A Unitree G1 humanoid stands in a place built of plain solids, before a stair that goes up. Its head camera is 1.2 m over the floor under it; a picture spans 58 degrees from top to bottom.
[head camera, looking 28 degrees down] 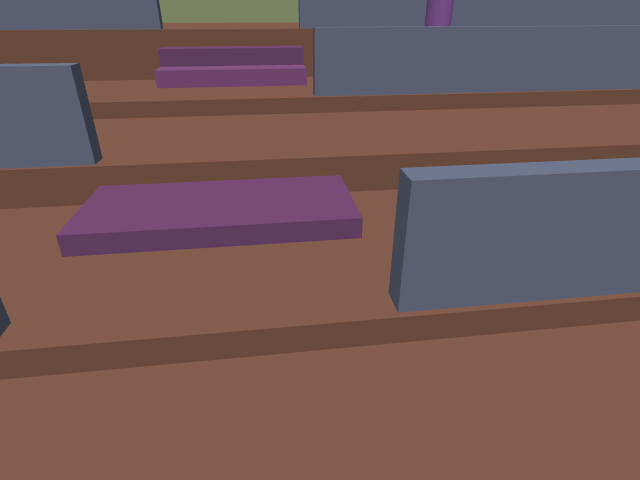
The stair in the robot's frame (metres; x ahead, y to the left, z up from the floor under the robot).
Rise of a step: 0.12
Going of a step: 0.67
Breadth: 1.50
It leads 8 degrees to the left of straight ahead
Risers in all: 3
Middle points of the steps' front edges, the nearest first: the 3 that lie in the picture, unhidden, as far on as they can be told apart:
1.26 0.43 0.13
1.92 0.52 0.25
2.59 0.61 0.37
